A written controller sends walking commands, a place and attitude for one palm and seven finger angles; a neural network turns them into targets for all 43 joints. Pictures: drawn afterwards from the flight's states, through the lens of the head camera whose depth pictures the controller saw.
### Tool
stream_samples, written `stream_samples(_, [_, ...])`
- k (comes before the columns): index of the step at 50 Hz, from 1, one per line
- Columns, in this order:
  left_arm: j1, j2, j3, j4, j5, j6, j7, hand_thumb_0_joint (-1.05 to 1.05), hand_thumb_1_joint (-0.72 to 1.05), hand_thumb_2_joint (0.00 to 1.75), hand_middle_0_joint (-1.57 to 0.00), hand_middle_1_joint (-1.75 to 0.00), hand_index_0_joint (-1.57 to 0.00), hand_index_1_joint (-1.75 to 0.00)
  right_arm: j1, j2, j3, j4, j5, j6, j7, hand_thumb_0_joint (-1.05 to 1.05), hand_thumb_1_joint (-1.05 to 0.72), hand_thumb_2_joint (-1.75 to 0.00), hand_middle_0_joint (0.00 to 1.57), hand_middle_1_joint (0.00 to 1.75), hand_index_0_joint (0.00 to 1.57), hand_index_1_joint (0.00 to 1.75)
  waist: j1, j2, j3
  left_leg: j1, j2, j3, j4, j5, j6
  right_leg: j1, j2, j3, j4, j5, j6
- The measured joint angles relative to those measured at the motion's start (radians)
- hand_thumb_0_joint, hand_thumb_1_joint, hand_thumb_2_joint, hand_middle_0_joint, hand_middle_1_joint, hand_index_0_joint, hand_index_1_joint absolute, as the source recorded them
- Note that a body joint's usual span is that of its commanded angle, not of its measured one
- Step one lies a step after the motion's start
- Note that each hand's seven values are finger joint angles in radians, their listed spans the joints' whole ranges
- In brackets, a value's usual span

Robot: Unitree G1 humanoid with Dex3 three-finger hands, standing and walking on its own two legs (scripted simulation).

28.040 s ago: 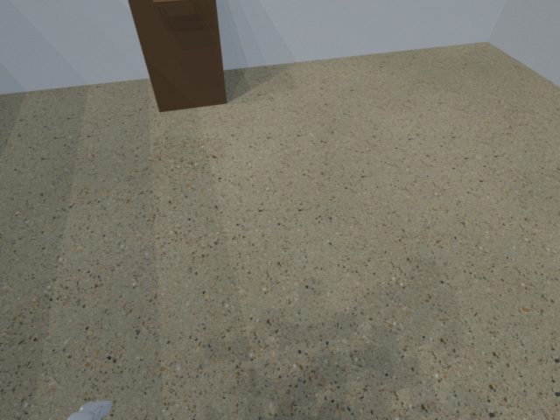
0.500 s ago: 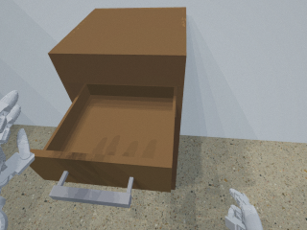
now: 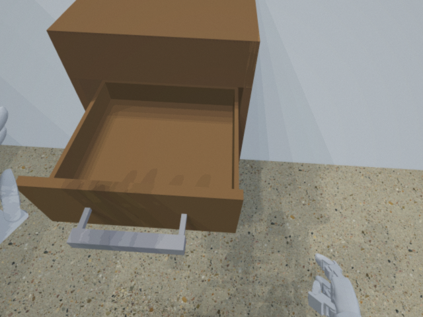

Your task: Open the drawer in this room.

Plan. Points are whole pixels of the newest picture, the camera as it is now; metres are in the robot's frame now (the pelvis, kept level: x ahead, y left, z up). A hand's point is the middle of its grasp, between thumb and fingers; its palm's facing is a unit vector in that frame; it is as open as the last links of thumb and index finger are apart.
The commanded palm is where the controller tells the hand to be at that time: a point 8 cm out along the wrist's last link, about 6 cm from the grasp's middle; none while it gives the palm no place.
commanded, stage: step back with the hand held close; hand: left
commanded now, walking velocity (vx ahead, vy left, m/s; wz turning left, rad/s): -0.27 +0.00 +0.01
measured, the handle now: (131, 228) +0.26 +0.17 +0.02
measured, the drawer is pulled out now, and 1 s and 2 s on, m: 0.30 0.30 0.30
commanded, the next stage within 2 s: stop stepping back and stand still in 0.76 s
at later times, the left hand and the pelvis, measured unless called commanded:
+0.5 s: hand (6, 249) +0.16 +0.22 +0.21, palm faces +0.32 -0.82 -0.47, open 7.5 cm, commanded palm +0.08 +0.27 +0.22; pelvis -0.06 +0.00 +0.00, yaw -3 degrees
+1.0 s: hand out of the picture +0.02 +0.15 +0.19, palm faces +0.25 -0.81 -0.53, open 7.5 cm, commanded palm -0.06 +0.22 +0.22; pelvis -0.20 -0.05 -0.01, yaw -1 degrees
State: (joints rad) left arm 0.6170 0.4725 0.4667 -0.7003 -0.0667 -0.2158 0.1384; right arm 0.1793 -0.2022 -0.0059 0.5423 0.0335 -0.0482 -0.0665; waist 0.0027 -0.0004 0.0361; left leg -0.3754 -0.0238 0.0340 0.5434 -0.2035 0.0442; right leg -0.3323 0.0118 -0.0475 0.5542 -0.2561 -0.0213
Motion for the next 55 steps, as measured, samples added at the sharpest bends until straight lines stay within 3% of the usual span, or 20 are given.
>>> stream_samples(5, [-0.020, -0.037, -0.017, 0.002, 0.004, -0.004, 0.006, 0.01, 0.88, 0.89, -0.21, -0.31, -0.21, -0.30, 0.000, 0.010, 0.017, 0.001, -0.001, -0.016, 0.008, 0.01, -0.91, -0.89, 0.20, 0.30, 0.20, 0.30, 0.004, 0.013, -0.006, -0.036, 0.011, -0.010, 0.041, -0.006, -0.003, -0.020, 0.011, -0.012, 0.010, 0.011, -0.006])
stream_samples(9, [-0.032, -0.052, -0.043, -0.017, 0.008, -0.011, 0.013, 0.01, 0.88, 0.89, -0.21, -0.31, -0.21, -0.30, 0.009, 0.006, 0.018, 0.016, -0.007, -0.023, 0.012, 0.01, -0.90, -0.89, 0.20, 0.30, 0.20, 0.30, -0.003, 0.010, -0.008, -0.069, 0.014, -0.024, 0.098, -0.089, -0.017, -0.025, 0.013, -0.025, 0.007, 0.022, -0.008])
stream_samples(13, [-0.042, -0.035, -0.033, -0.039, 0.011, -0.021, 0.018, 0.01, 0.88, 0.89, -0.21, -0.31, -0.21, -0.30, 0.017, -0.004, 0.012, 0.031, -0.014, -0.020, 0.008, 0.01, -0.90, -0.89, 0.20, 0.30, 0.20, 0.30, -0.012, -0.007, 0.003, -0.065, 0.015, -0.017, 0.085, 0.014, 0.004, -0.032, 0.009, -0.028, 0.033, 0.015, 0.004])
stream_samples(17, [-0.055, -0.011, 0.008, -0.025, 0.020, -0.030, 0.024, 0.01, 0.88, 0.89, -0.21, -0.31, -0.21, -0.30, 0.021, 0.012, 0.006, 0.027, -0.029, -0.040, 0.005, 0.01, -0.91, -0.89, 0.20, 0.30, 0.20, 0.30, -0.013, -0.018, 0.006, -0.064, 0.018, -0.001, 0.051, 0.023, 0.018, -0.084, 0.015, 0.021, 0.235, -0.163, 0.018])
stream_samples(20, [-0.059, -0.005, 0.024, -0.029, 0.013, -0.036, 0.024, 0.01, 0.88, 0.89, -0.21, -0.31, -0.21, -0.30, 0.015, 0.030, 0.007, 0.035, -0.036, -0.065, 0.018, 0.01, -0.91, -0.89, 0.20, 0.30, 0.20, 0.30, -0.008, -0.020, 0.004, -0.068, 0.034, 0.007, 0.006, 0.060, 0.014, -0.073, 0.012, 0.035, 0.318, -0.219, 0.030])
stream_samples(24, [-0.060, -0.006, 0.016, -0.047, 0.004, -0.042, 0.008, 0.01, 0.89, 0.89, -0.21, -0.31, -0.21, -0.30, -0.007, 0.045, 0.024, 0.048, -0.039, -0.087, 0.039, 0.01, -0.90, -0.89, 0.20, 0.30, 0.20, 0.30, 0.000, -0.023, 0.001, -0.089, 0.064, 0.024, -0.037, 0.105, 0.003, -0.004, 0.000, 0.030, 0.249, -0.238, 0.041])
stream_samples(29, [-0.061, 0.033, 0.024, -0.064, -0.017, -0.050, -0.026, 0.01, 0.89, 0.89, -0.21, -0.31, -0.21, -0.30, -0.046, 0.050, 0.042, 0.041, -0.040, -0.100, 0.052, 0.01, -0.90, -0.89, 0.20, 0.30, 0.20, 0.30, -0.009, -0.030, 0.012, -0.145, 0.082, 0.029, -0.067, 0.171, -0.022, 0.110, -0.001, 0.017, 0.011, -0.164, 0.027])
stream_samples(31, [-0.063, 0.039, 0.025, -0.063, -0.025, -0.061, -0.047, 0.01, 0.88, 0.89, -0.21, -0.31, -0.21, -0.30, -0.068, 0.033, 0.040, 0.041, -0.035, -0.095, 0.053, 0.01, -0.90, -0.89, 0.20, 0.30, 0.21, 0.30, -0.016, 0.011, 0.036, -0.166, 0.106, 0.003, -0.064, 0.195, -0.034, 0.135, 0.029, -0.012, -0.058, -0.107, 0.014])
stream_samples(33, [-0.043, 0.046, 0.018, -0.068, -0.035, -0.070, -0.063, 0.01, 0.88, 0.89, -0.21, -0.31, -0.21, -0.30, -0.066, 0.020, 0.029, 0.049, -0.018, -0.080, 0.050, 0.01, -0.90, -0.89, 0.20, 0.30, 0.21, 0.30, -0.028, 0.041, 0.050, -0.181, 0.109, -0.036, -0.019, 0.099, -0.049, 0.147, 0.048, -0.037, -0.075, -0.088, 0.000])
stream_samples(37, [0.043, 0.040, 0.029, -0.064, -0.020, -0.073, -0.053, 0.01, 0.88, 0.89, -0.21, -0.31, -0.21, -0.30, -0.017, 0.013, 0.010, 0.082, 0.003, -0.024, 0.025, 0.01, -0.90, -0.89, 0.20, 0.30, 0.21, 0.30, -0.014, -0.022, -0.008, -0.179, 0.024, -0.036, 0.295, -0.174, -0.063, 0.134, -0.006, -0.007, -0.057, -0.090, -0.008])
stream_samples(39, [0.039, 0.018, 0.028, -0.033, -0.003, -0.062, -0.034, 0.01, 0.88, 0.89, -0.21, -0.31, -0.21, -0.30, -0.003, 0.003, 0.008, 0.083, 0.004, -0.004, 0.004, 0.01, -0.90, -0.89, 0.20, 0.30, 0.20, 0.30, -0.017, -0.037, -0.029, -0.111, 0.010, -0.018, 0.247, -0.183, -0.064, 0.126, -0.024, -0.002, -0.057, -0.079, -0.005])
stream_samples(40, [0.025, 0.007, 0.025, -0.015, 0.001, -0.055, -0.025, 0.01, 0.88, 0.89, -0.21, -0.31, -0.21, -0.30, -0.001, -0.005, 0.007, 0.079, 0.004, 0.001, -0.004, 0.01, -0.91, -0.89, 0.20, 0.30, 0.20, 0.30, -0.021, -0.036, -0.031, -0.064, 0.012, -0.010, 0.165, -0.129, -0.061, 0.116, -0.027, -0.006, -0.046, -0.076, -0.002])
stream_samples(42, [-0.011, -0.009, 0.014, 0.007, 0.000, -0.035, -0.009, 0.01, 0.88, 0.89, -0.21, -0.31, -0.21, -0.30, -0.002, -0.027, -0.004, 0.060, 0.005, -0.002, -0.010, 0.01, -0.91, -0.89, 0.20, 0.30, 0.20, 0.30, -0.030, -0.008, -0.028, 0.014, 0.041, -0.010, 0.007, 0.094, -0.042, 0.076, -0.013, -0.026, 0.012, -0.085, 0.008])
stream_samples(45, [-0.069, -0.018, -0.001, 0.041, -0.006, -0.030, -0.008, 0.01, 0.88, 0.89, -0.21, -0.31, -0.21, -0.30, -0.042, -0.005, -0.027, 0.061, -0.001, -0.025, 0.006, 0.01, -0.91, -0.89, 0.19, 0.30, 0.20, 0.30, -0.026, -0.053, 0.014, 0.007, 0.021, 0.011, -0.011, 0.016, -0.041, -0.007, -0.024, 0.029, 0.138, -0.168, 0.028])
stream_samples(47, [-0.058, -0.030, -0.015, 0.025, -0.004, -0.006, -0.012, 0.01, 0.89, 0.89, -0.21, -0.31, -0.21, -0.30, -0.053, 0.005, -0.022, 0.039, -0.011, -0.042, 0.021, 0.01, -0.91, -0.89, 0.19, 0.29, 0.20, 0.30, -0.032, -0.055, 0.036, -0.012, 0.027, 0.007, -0.010, 0.027, -0.049, -0.029, -0.017, 0.035, 0.148, -0.184, 0.037])
stream_samples(49, [-0.019, -0.028, -0.022, -0.020, -0.001, 0.008, -0.016, 0.01, 0.89, 0.89, -0.21, -0.31, -0.21, -0.30, -0.051, 0.010, -0.009, 0.009, -0.009, -0.055, 0.032, 0.01, -0.91, -0.89, 0.19, 0.29, 0.20, 0.30, -0.038, -0.036, 0.057, -0.033, 0.047, -0.009, 0.009, 0.044, -0.060, -0.021, -0.007, 0.006, 0.095, -0.074, 0.026])
stream_samples(51, [0.027, -0.007, -0.020, -0.070, 0.001, 0.005, -0.020, 0.02, 0.88, 0.89, -0.21, -0.31, -0.21, -0.30, -0.033, 0.012, -0.001, -0.009, 0.000, -0.057, 0.035, 0.01, -0.91, -0.89, 0.19, 0.29, 0.20, 0.30, -0.046, -0.008, 0.072, -0.057, 0.068, -0.042, 0.062, -0.012, -0.059, -0.005, 0.016, -0.033, 0.069, -0.014, -0.015])
stream_samples(53, [0.064, 0.014, -0.010, -0.104, 0.000, -0.007, -0.016, 0.02, 0.88, 0.89, -0.21, -0.31, -0.21, -0.30, -0.004, 0.018, 0.000, -0.003, 0.003, -0.045, 0.032, 0.01, -0.91, -0.89, 0.20, 0.30, 0.20, 0.30, -0.035, -0.015, 0.058, -0.102, 0.045, -0.061, 0.221, -0.136, -0.060, -0.003, 0.011, -0.042, 0.061, -0.014, -0.048])
stream_samples(55, [0.072, 0.006, -0.003, -0.100, -0.001, -0.018, -0.007, 0.01, 0.88, 0.89, -0.21, -0.31, -0.21, -0.30, 0.019, 0.017, 0.000, 0.028, -0.004, -0.028, 0.026, 0.01, -0.91, -0.89, 0.20, 0.30, 0.20, 0.30, -0.019, -0.027, 0.029, -0.118, 0.015, -0.060, 0.382, -0.166, -0.061, 0.002, -0.003, -0.031, 0.038, 0.004, -0.053])
